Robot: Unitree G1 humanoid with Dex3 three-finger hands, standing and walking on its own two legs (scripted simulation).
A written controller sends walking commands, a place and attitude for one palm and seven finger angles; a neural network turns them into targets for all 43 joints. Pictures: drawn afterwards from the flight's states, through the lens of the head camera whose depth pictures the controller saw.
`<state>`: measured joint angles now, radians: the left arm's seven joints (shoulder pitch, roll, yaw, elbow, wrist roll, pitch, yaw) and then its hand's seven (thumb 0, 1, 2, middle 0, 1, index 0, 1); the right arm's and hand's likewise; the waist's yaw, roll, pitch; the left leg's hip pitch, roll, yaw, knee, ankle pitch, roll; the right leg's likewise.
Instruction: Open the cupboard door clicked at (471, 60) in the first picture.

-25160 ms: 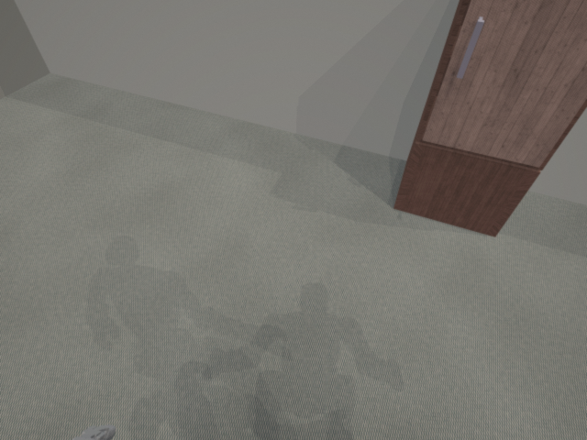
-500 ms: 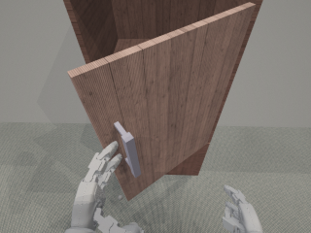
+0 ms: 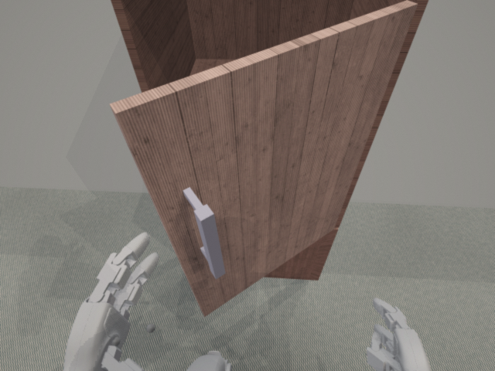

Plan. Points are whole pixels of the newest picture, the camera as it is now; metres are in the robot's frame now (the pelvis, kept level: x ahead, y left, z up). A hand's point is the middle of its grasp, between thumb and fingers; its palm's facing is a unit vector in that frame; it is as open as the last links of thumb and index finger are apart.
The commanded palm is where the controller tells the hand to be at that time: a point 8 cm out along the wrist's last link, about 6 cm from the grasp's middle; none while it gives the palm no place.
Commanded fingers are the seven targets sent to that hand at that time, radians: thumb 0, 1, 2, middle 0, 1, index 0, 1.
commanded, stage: draw the hand back to the body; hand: left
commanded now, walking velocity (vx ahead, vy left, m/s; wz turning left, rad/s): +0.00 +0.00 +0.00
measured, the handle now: (205, 237) +0.29 +0.09 +0.10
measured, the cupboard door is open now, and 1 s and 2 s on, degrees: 38 38 38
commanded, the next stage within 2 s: step back with the hand held close in 1.56 s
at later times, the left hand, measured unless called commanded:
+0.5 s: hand (86, 309) +0.17 +0.19 +0.14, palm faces +0.00 -1.00 -0.07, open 16.2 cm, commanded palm +0.14 +0.25 +0.16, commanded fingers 0.00 -0.25 0.41 -0.16 -0.30 -0.16 -0.30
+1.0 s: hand (10, 245) +0.21 +0.27 +0.20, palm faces +0.31 -0.86 -0.40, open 11.3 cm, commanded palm +0.17 +0.32 +0.22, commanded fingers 0.00 0.62 0.78 -0.19 -0.30 -0.19 -0.30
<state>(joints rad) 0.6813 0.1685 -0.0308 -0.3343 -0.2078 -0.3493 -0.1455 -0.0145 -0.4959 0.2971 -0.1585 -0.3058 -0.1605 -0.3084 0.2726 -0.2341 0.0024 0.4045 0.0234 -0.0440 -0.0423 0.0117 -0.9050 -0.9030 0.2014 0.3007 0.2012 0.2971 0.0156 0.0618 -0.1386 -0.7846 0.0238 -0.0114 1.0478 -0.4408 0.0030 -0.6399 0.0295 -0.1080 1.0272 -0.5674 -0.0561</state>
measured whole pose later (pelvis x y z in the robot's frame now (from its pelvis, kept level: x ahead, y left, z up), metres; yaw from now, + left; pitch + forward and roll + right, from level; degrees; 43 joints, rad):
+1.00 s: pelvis +0.03 +0.04 +0.07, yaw -2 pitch -1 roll -1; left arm 0.58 0.34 0.22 -0.48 -0.05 -0.04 0.12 0.00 0.29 0.63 -0.19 -0.30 -0.18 -0.30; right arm 0.22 -0.22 0.06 0.57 0.01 -0.09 -0.08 0.01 -0.90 -0.90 0.20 0.30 0.20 0.30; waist 0.06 0.05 -0.02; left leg -0.24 -0.02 0.06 0.52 -0.26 0.06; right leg -0.11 0.00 -0.03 0.46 -0.33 0.01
